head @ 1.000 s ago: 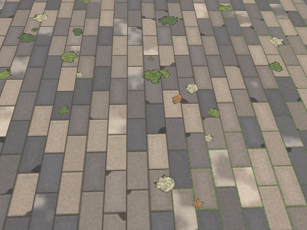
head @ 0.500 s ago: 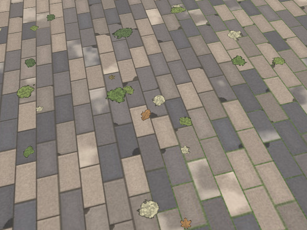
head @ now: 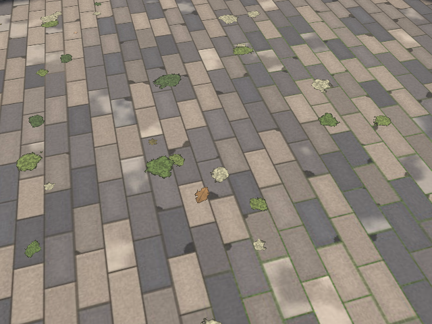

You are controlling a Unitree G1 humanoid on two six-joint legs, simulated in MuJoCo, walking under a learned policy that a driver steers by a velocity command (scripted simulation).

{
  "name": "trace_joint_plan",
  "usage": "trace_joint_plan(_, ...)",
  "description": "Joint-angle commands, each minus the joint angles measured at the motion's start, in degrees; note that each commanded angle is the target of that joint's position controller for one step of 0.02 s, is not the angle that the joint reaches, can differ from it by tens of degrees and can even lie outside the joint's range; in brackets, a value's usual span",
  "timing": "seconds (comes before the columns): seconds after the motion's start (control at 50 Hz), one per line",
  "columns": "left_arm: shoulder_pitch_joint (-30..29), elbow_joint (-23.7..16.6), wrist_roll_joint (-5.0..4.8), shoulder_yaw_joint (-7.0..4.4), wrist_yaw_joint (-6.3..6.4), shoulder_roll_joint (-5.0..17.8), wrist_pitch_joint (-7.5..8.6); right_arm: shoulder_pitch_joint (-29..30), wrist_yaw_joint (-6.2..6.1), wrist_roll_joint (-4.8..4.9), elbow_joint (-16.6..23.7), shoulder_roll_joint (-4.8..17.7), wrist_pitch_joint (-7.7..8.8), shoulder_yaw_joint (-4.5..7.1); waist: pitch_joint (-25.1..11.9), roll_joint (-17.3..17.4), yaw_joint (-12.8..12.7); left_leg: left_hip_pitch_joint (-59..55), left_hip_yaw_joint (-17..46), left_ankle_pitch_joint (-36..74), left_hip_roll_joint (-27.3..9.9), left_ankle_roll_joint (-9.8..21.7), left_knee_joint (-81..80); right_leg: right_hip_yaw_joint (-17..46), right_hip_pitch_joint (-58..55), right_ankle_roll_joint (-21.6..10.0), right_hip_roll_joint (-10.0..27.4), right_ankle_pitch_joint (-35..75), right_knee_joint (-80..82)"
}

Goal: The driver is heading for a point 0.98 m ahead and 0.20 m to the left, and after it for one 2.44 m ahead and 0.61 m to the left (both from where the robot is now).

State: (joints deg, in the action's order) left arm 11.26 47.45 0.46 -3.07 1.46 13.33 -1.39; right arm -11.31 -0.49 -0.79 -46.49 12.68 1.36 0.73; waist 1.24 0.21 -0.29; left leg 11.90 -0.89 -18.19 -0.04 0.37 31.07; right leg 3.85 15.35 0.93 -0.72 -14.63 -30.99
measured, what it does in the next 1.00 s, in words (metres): walks ahead: left foot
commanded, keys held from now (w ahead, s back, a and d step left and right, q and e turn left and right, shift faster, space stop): w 1.00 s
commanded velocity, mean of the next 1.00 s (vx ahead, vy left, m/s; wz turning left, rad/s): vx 0.40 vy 0.00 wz -0.01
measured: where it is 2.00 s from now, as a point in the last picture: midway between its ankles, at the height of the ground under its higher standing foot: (217, 194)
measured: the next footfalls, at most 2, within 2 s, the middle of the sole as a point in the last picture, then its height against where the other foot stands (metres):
left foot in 0.68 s outside the picture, level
right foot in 1.22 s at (265, 252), level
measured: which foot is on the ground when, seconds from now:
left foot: down 0.00-0.22, up 0.24-0.66, down 0.68-1.00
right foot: down 0.00-0.68, up 0.70-1.00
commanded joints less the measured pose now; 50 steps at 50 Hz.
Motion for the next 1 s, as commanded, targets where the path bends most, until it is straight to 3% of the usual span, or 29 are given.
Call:
trace_joint_plan(0.02, 0.3, -1.4, -0.56, -1.51, 0.43, 5.7, 0.60, -1.6, -0.29, 0.73, 1.8, 8.7, 0.09, 2.42, -1.0, 3.0, 0.8, 3.3, 6.7, -13.2, -4.3, 4.1, -10.1, -1.8, -0.3, -2.2, -1.5, -8.4, -0.9)
trace_joint_plan(0.06, -2.3, -2.7, -1.13, -1.53, 0.17, 5.3, 2.05, -4.4, -0.76, 1.51, 1.2, 11.0, 0.09, 3.18, 4.2, 8.2, 2.1, 1.6, 19.1, -27.9, -12.9, 9.7, -17.6, -5.4, 10.0, -2.4, -2.1, -12.0, -8.5)
trace_joint_plan(0.1, -5.3, -3.9, -1.93, -1.43, -0.52, 5.0, 4.12, -5.5, -1.18, 1.75, 0.5, 12.5, 0.91, 3.85, 8.4, 9.3, 2.8, 1.2, 27.5, -26.5, -19.2, 13.6, -21.1, -3.7, 15.5, -3.7, 1.6, -10.7, -12.7)
trace_joint_plan(0.14, -4.4, -3.3, -2.23, -1.45, -1.45, 4.8, 5.51, -4.2, -0.97, 1.93, 0.6, 11.9, 1.57, 3.93, 7.3, 8.8, 1.7, -1.3, 24.1, -18.3, -18.5, 12.6, -19.9, -3.6, 14.4, -5.2, 3.0, -12.4, -8.8)
trace_joint_plan(0.18, 2.6, 0.6, -2.06, -1.91, -2.12, 4.8, 6.24, 0.1, -0.48, 2.87, 1.3, 11.5, 1.28, 3.94, 3.9, 7.5, -2.6, 5.9, 14.5, -10.1, -12.6, 9.1, -16.2, -7.2, -3.7, -5.6, 0.1, -1.0, 2.9)
trace_joint_plan(0.2, 7.8, 3.2, -1.63, -2.70, -2.16, 6.0, 6.12, 0.6, -0.37, 2.51, 1.4, 10.1, 1.32, 3.61, 1.2, 6.1, -4.5, 9.9, 10.3, -5.0, -9.5, 7.2, -11.2, -6.6, -13.0, -5.0, -0.8, 2.7, 2.9)
trace_joint_plan(0.22, 14.5, 4.6, -1.50, -3.79, -1.81, 9.3, 6.13, 2.5, -0.19, 1.83, 2.4, 6.9, 1.69, 2.62, -1.1, -1.7, -7.1, 15.7, 3.4, 0.4, -4.4, 3.7, 3.6, 5.1, -20.2, -7.7, 6.6, -2.7, 8.6)
trace_joint_plan(0.24, 19.3, 4.9, -1.47, -5.17, -2.02, 16.0, 6.32, 2.4, -0.51, 1.96, 5.1, 5.0, 2.71, 2.13, -3.3, -17.6, -7.6, 27.8, -1.4, -7.2, 2.8, 0.0, 22.1, 30.5, -27.3, -16.3, 19.2, -10.2, 18.1)
trace_joint_plan(0.26, 17.4, 4.3, -0.83, -3.63, -2.19, 11.8, 7.00, 3.0, -0.65, 2.88, 5.2, 8.4, 3.56, 3.08, -1.9, -12.2, -6.7, 33.8, 5.1, -14.7, 1.2, 0.4, 33.2, 36.8, -26.2, -19.6, 22.5, -12.2, 20.2)
trace_joint_plan(0.28, 13.9, 3.4, -0.89, -2.68, -2.05, 9.2, 7.49, 1.9, -0.16, 3.73, 4.8, 9.1, 4.17, 3.37, 1.3, -8.2, -4.6, 37.6, 7.0, -10.1, -1.6, 1.9, 36.9, 31.2, -25.4, -18.1, 21.2, -12.0, 19.5)
trace_joint_plan(0.32, 10.2, 2.4, -0.84, -1.79, -2.17, 7.6, 7.53, 2.5, 0.45, 2.78, 4.0, 8.7, 4.83, 3.49, 3.0, -4.0, -3.0, 38.5, 5.6, -0.2, -5.3, 3.2, 34.3, 20.9, -23.0, -14.2, 17.4, -5.1, 20.8)
trace_joint_plan(0.36, 10.6, 2.8, -0.49, -0.80, -2.14, 5.4, 6.95, 3.0, 1.40, 2.09, 3.9, 7.8, 4.54, 3.58, 2.2, -5.0, -2.2, 34.5, 3.9, 5.5, -6.6, 2.5, 30.3, 12.9, -20.5, -12.0, 14.1, 6.6, 21.9)
trace_joint_plan(0.42, 12.6, 3.8, -0.78, -0.86, -1.36, 7.2, 6.38, 6.3, 2.00, 1.61, 5.1, 5.5, 3.72, 2.84, 2.8, -3.9, -2.6, 33.4, 1.1, 10.2, -6.1, -0.1, 22.2, 6.4, -17.8, -12.4, 12.4, 16.9, 23.1)
trace_joint_plan(0.48, 13.2, 4.2, -0.64, -0.88, -0.58, 8.8, 6.10, 13.0, 2.24, 1.83, 7.5, 3.9, 3.81, 1.87, 4.5, -4.3, -4.0, 27.9, -0.8, 18.2, -4.3, -1.1, 9.1, 1.9, -12.6, -11.6, 10.6, 16.7, 25.0)
trace_joint_plan(0.54, 15.9, 5.6, -1.23, -0.98, -0.43, 9.5, 6.17, 17.2, 2.74, 2.28, 9.0, 4.7, 3.95, 1.75, 6.2, -4.8, -4.8, 24.2, -1.1, 22.2, -2.9, -0.4, 2.5, 1.1, -12.5, -11.6, 12.2, 15.4, 26.0)
trace_joint_plan(0.6, 15.5, 6.5, -1.67, -1.34, -0.43, 9.9, 5.84, 18.3, 3.44, 2.34, 10.0, 6.3, 4.30, 2.12, 6.2, -4.9, -3.1, 23.6, 0.2, 20.3, -2.6, 2.2, -1.1, 0.5, -18.3, -10.3, 14.8, 21.4, 23.1)
trace_joint_plan(0.64, 14.3, 6.3, -1.29, -1.87, -0.39, 11.3, 5.34, 13.9, 3.45, 2.11, 9.1, 8.5, 4.35, 3.10, 1.9, -6.4, 0.1, 16.7, -1.3, 16.5, -0.3, 4.3, -1.0, -0.4, -21.6, -9.0, 15.2, 38.3, 16.3)
trace_joint_plan(0.66, 13.4, 6.1, -0.97, -2.02, -0.37, 11.7, 4.80, 7.3, 3.13, 2.10, 7.2, 10.2, 4.18, 4.13, -2.6, -7.0, 3.8, 8.2, -2.8, 15.3, 1.6, 5.8, -0.9, -1.7, -21.5, -8.1, 14.0, 48.2, 8.2)
trace_joint_plan(0.68, 13.1, 5.8, -0.62, -1.65, -0.28, 10.9, 4.36, -2.5, 2.55, 2.16, 4.3, 12.3, 3.86, 5.32, -8.5, -6.3, 8.3, -5.8, -2.4, 15.8, 1.4, 7.5, -0.4, -3.4, -15.7, -6.4, 11.5, 49.0, -3.9)
trace_joint_plan(0.7, 14.6, 4.3, 0.66, -0.54, -0.17, 8.0, 4.38, -12.4, 1.75, 1.41, 2.4, 16.5, 3.43, 6.25, -17.1, 2.6, 10.2, -24.2, 12.6, 13.2, -11.0, 11.0, 1.3, -5.1, -1.3, -5.0, 7.4, 27.0, -23.3)
trace_joint_plan(0.72, 23.1, 4.9, -0.54, 1.59, -1.05, -0.3, 5.66, -13.2, 2.63, 1.01, 1.1, 17.8, 3.65, 6.10, -25.4, 18.4, 4.5, -37.8, 43.0, -4.9, -22.5, 20.1, -10.2, 0.3, 17.4, -2.3, -3.5, -17.0, -41.2)
trace_joint_plan(0.74, 17.2, 4.8, -2.20, -0.03, -1.42, 7.1, 7.04, -10.5, 2.65, 1.55, 1.4, 12.0, 3.80, 4.77, -18.9, 11.3, 6.6, -32.7, 44.0, -11.6, -20.3, 17.2, -15.6, 5.1, 23.5, -3.4, -0.3, -16.8, -46.7)
trace_joint_plan(0.76, 10.5, 2.5, -3.42, -0.90, -1.55, 10.0, 7.82, -5.6, 2.45, 1.62, 1.9, 10.2, 3.99, 4.18, -9.6, 7.7, 5.7, -23.7, 34.5, -8.0, -18.6, 14.7, -16.6, 3.0, 26.3, -4.2, 2.5, -11.3, -46.4)
trace_joint_plan(0.78, 7.6, 1.8, -3.00, -0.78, -1.09, 9.5, 8.19, -1.5, 2.50, 1.24, 2.4, 9.7, 4.28, 3.94, -5.8, 1.5, 3.7, -14.8, 27.9, 0.1, -16.8, 13.7, -17.9, 1.9, 23.7, -4.3, 5.5, -5.7, -43.6)
trace_joint_plan(0.8, 6.7, 1.7, -2.01, -1.12, -0.75, 8.9, 8.01, 0.8, 2.67, 0.58, 2.5, 8.6, 4.63, 3.71, -3.3, 0.7, 1.8, -8.3, 22.5, 6.9, -14.6, 13.3, -19.1, 1.5, 21.2, -4.0, 7.4, -2.6, -40.5)
trace_joint_plan(0.82, 8.3, 2.0, -1.65, -1.15, -0.75, 8.0, 7.38, 1.7, 2.72, -0.08, 2.3, 7.6, 4.97, 3.39, -3.5, 2.5, -0.1, -4.8, 19.2, 9.7, -13.1, 13.0, -20.6, 2.1, 17.7, -4.0, 8.8, -0.7, -38.8)
trace_joint_plan(0.86, 9.4, 2.2, -1.47, -0.91, -0.60, 6.0, 6.13, 1.2, 2.82, 0.44, 1.3, 7.2, 5.49, 3.32, -2.7, 3.3, -1.4, -1.2, 15.5, 11.8, -12.1, 13.9, -23.2, 1.4, 16.3, -3.2, 9.7, -0.1, -35.5)
trace_joint_plan(0.92, 3.2, -0.3, -0.73, -0.83, -0.40, 6.1, 5.31, -1.3, 2.03, 0.58, -0.4, 9.5, 5.58, 3.76, 0.9, 2.3, -0.7, 0.5, 12.0, 13.8, -12.0, 14.6, -25.8, 0.6, 22.0, -1.2, 10.7, 5.7, -27.4)
trace_joint_plan(1.0, -4.9, -2.6, -0.44, -0.26, -1.10, 5.1, 6.20, -4.9, 0.92, 1.13, -1.8, 11.0, 4.81, 3.92, 2.1, 1.8, 2.0, -1.1, 6.3, 17.4, -9.4, 12.1, -26.0, -1.5, 21.8, -0.4, 8.8, 19.2, -11.3)
Keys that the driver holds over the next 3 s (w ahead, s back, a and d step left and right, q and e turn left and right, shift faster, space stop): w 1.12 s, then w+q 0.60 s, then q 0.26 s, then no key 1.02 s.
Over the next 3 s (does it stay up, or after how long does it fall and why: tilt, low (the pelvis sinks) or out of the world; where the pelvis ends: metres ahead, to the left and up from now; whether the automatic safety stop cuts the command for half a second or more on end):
stays up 1.07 0.09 0.00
